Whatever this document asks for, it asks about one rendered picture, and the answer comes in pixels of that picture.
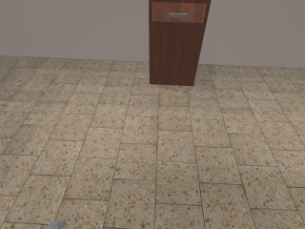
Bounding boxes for handle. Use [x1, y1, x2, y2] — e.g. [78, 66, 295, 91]
[170, 12, 188, 18]

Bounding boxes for drawer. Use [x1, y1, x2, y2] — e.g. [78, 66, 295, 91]
[152, 2, 207, 23]

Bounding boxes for cabinet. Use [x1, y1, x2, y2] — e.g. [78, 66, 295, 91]
[149, 0, 212, 86]

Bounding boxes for robot left hand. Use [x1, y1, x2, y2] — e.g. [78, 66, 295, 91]
[43, 219, 67, 229]

